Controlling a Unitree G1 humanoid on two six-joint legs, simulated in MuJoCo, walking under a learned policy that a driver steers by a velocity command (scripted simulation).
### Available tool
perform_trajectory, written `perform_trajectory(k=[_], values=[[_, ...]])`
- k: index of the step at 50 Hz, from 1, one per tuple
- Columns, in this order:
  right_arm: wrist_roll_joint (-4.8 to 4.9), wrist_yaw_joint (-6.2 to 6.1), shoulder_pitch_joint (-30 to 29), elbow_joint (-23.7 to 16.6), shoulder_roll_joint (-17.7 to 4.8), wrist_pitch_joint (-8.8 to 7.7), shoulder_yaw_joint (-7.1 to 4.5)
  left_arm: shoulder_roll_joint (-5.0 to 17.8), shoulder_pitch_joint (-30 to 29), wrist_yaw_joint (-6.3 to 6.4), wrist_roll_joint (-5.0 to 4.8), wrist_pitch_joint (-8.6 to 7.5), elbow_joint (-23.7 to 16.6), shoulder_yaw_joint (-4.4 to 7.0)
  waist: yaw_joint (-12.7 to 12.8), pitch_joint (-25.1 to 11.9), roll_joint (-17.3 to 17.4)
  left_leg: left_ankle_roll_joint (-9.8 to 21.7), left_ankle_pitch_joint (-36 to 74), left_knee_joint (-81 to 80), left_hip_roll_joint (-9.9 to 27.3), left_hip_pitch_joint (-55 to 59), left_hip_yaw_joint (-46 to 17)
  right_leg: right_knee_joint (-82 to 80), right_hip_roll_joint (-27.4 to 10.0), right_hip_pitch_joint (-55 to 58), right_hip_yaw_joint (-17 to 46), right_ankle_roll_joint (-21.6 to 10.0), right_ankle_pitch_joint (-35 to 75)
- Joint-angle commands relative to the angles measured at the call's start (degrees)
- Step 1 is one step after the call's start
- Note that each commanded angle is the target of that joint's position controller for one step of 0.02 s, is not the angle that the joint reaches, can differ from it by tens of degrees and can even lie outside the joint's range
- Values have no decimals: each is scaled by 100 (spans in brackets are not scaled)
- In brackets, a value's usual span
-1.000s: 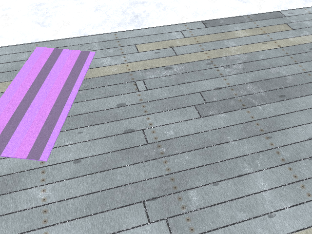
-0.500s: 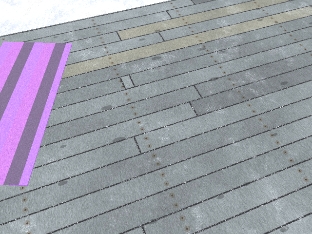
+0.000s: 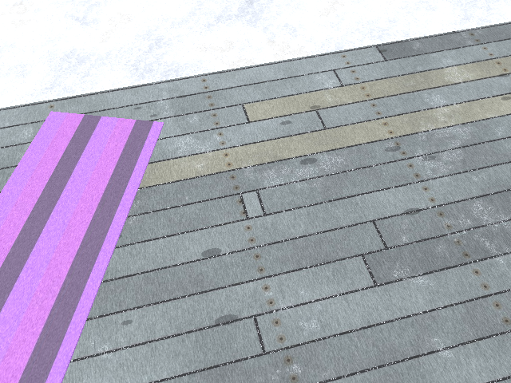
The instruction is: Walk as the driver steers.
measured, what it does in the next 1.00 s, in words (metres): walks ahead: left foot, then right foot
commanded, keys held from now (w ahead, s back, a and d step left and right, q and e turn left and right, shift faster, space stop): w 0.04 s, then no key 0.96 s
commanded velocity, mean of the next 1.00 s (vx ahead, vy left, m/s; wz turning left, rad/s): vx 0.14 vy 0.00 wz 0.00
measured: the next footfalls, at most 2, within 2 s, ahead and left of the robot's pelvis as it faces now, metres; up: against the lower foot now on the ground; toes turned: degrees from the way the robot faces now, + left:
left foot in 0.10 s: +0.24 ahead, +0.10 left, +0.00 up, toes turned +4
right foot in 0.54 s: +0.27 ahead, -0.10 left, +0.00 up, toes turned -2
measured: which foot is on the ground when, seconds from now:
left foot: up 0.00-0.08, down 0.10-1.00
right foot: down 0.00-0.12, up 0.14-0.52, down 0.54-1.00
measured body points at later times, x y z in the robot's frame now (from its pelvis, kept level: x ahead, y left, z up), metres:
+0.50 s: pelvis +0.19 +0.03 +0.00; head +0.21 +0.03 +0.45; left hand +0.25 +0.25 -0.15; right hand +0.18 -0.19 -0.15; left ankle +0.20 +0.09 -0.74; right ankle +0.23 -0.10 -0.72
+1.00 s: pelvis +0.23 +0.00 +0.01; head +0.23 +0.00 +0.46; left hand +0.22 +0.21 -0.15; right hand +0.21 -0.22 -0.16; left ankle +0.20 +0.09 -0.74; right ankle +0.23 -0.10 -0.74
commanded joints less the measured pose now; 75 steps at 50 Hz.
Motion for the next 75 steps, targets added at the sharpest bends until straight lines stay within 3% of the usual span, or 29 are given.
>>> perform_trajectory(k=[1, 3, 4, 5, 6, 7, 8, 9, 11, 13, 16, 23, 26, 27, 28, 29, 30, 32, 37, 55, 58, 61, 65, 68, 71, 72, 73, 74, 75], values=[[10, -21, -540, -482, -344, -131, -53, 807, 429, 71, 53, -15, -27, 135, -108, 333, -578, 204, -310, -382, -245, -67, 174, 263, -1746, 224, 618, -558, 4060], [-15, -89, 102, -303, -453, -198, -118, 891, 223, 103, 71, -9, -39, 159, -440, 43, -653, 413, -752, -590, -575, 825, 282, 1098, -1737, 295, 484, -429, 5706], [-36, -143, 923, -11, -536, -263, -178, 913, 158, 105, 65, 9, -33, 165, -743, -342, -607, 523, -541, -906, -765, 1629, 330, 2005, -1601, 268, 414, -317, 6090], [-141, -200, 1821, 274, -684, -349, -245, 882, 60, 106, -32, 6, -72, 146, -1118, -795, -542, 663, 390, -1189, -452, 2954, 90, 3141, -1401, -448, 290, -174, 5274], [-287, -252, 2651, 413, -1218, -392, -369, 584, 160, 96, -215, -10, -278, 58, -1243, -1613, 157, 1034, 2048, -912, 1054, 4622, -1425, 5005, -878, -1907, -15, 41, 2591], [-88, -184, 2577, 445, -1437, -301, -446, 440, 1015, 97, -405, 40, -133, 95, -838, -2490, 1122, 2014, 4136, -1134, 2281, 5527, -3396, 6840, 61, -3055, 248, 197, -1706], [107, -136, 2054, 310, -1207, -259, -395, 786, 584, 136, -200, 103, -135, 198, -699, -2036, 146, 1884, 4243, -1235, 1937, 4805, -2776, 6955, -286, -3214, 907, 167, -1309], [109, -140, 1515, 275, -796, -282, -264, 595, 41, 128, -102, 101, -282, 167, -592, -1143, 78, 1681, 4069, -1450, 1701, 4010, -2074, 6718, -461, -3478, 884, 212, -1052], [87, -209, 1302, 358, -294, -309, -100, 518, -284, 77, 79, 204, -344, 203, -356, -382, -28, 1195, 3376, -1960, 1153, 2921, -1301, 5902, -755, -3277, 809, 263, -694], [50, -240, 1382, 470, -222, -347, -22, 307, -74, 15, 118, 369, -252, 183, -147, -423, 30, 1031, 3617, -2081, 934, 2373, -870, 5448, -701, -2656, 714, 336, -483], [-5, -229, 1354, 510, -523, -411, -13, 210, -128, 32, 74, 523, -230, 143, 52, -556, 176, 1002, 3881, -2073, 756, 2100, -444, 4594, -674, -2357, 549, 427, -223], [-33, -271, 1748, 693, -508, -199, 80, 367, -1046, 145, 1, 633, -293, 47, -291, -444, 431, 858, 1257, -2153, 724, 2066, -637, 2845, -749, -1929, 351, 427, 100], [18, -324, 1718, 725, -454, -94, 105, 352, -993, 181, 34, 554, -190, -16, -192, -131, 76, 564, -364, -1987, 605, 1756, -836, 1365, -876, -1263, 489, 355, 809], [10, -331, 1852, 727, -396, -85, 112, 541, -845, 205, 65, 487, -135, 3, -268, -141, -171, 361, -749, -1857, 438, 1627, -838, 1168, -1267, -937, 895, 321, 1413], [61, -315, 2360, 793, -213, -67, 112, 791, -968, 213, 27, 437, -138, 28, -664, -54, -633, 203, -1203, -1850, 5, 1592, -596, 1254, -1624, -1010, 1303, 145, 2102], [82, -327, 2475, 936, -53, -8, 154, 573, -1062, 175, -66, 443, -63, -10, -636, 9, -876, 120, -1349, -1985, -146, 2193, -454, 1135, -1577, -1670, 1269, 62, 1636], [68, -349, 2311, 954, -201, 25, 116, 361, -1118, 144, -69, 432, -65, -57, -562, 164, -752, 85, -1085, -1960, -85, 2504, -508, 1036, -1402, -1968, 1172, 158, 1310], [59, -356, 2107, 935, -314, 51, 77, 355, -1071, 163, -75, 424, -6, -61, -493, 96, -642, 110, -724, -1885, 25, 2670, -568, 968, -1206, -1868, 1008, 254, 1305], [67, -383, 2020, 1043, -174, 53, 114, 346, -933, 199, -75, 423, 112, -62, -454, 18, -280, 50, -638, -1950, 83, 2691, -566, 950, -1205, -1542, 989, 212, 1546], [66, -446, 2126, 1357, -88, 119, 189, 260, -678, 213, -61, 477, 365, -113, -404, 155, -190, -2, -630, -1930, 160, 2669, -570, 848, -1133, -1439, 940, 182, 1492], [32, -422, 2251, 1383, -176, 141, 135, 393, -579, 195, -51, 525, 380, -43, -403, 170, -224, 126, -2302, -1747, -107, 2523, -429, 923, -866, -1607, 869, 34, -557], [7, -353, 2213, 1210, -146, 147, 106, 443, -476, 129, -39, 556, 256, 35, -359, 878, -270, 355, -3810, -1495, -140, 1731, -630, 898, -979, -2249, 1282, -280, -2479], [-78, -241, 1853, 873, 63, -55, 128, 717, 156, 81, -17, 450, 307, 190, -95, 694, -901, 304, -2624, -308, -452, 921, -127, 149, -1896, -1351, 2812, -848, -2731], [-63, -153, 1760, 668, -34, -195, 77, 851, 20, 61, -6, 407, 238, 275, -241, 658, -859, 368, -2420, -81, -347, 1139, -100, -56, -2225, -1598, 3107, -1033, -2437], [36, -224, 2916, 1074, 156, -295, 64, 542, -846, 74, -75, 338, -14, 202, -905, 582, -364, 347, -1558, -1371, -453, 3199, -149, 1039, -1375, -2742, 1555, -411, 129], [-11, -320, 3406, 1181, -217, -337, -32, 235, -1034, 75, -94, 269, -137, 106, -1046, 354, 413, 465, -1187, -1980, 329, 3766, -1277, 2345, -725, -3158, 648, -39, 670], [32, -364, 3679, 1256, -714, -300, -141, 35, -834, 85, -52, 234, -198, 43, -966, 278, 1264, 898, 1569, -2109, 1371, 4225, -2355, 3440, -224, -3773, -24, 261, -684], [-38, -394, 3370, 1194, -214, -289, 42, 185, -820, 123, 14, 291, -101, 60, -748, 282, 558, 1083, 3644, -1720, 1608, 4003, -2065, 3796, -508, -3638, 225, 317, -1513], [-66, -410, 3046, 1089, -8, -299, 143, 44, -710, 146, -21, 339, -11, 31, -597, 185, 226, 1045, 4637, -1506, 1415, 3884, -1578, 3861, -573, -3360, 361, 382, -1497]])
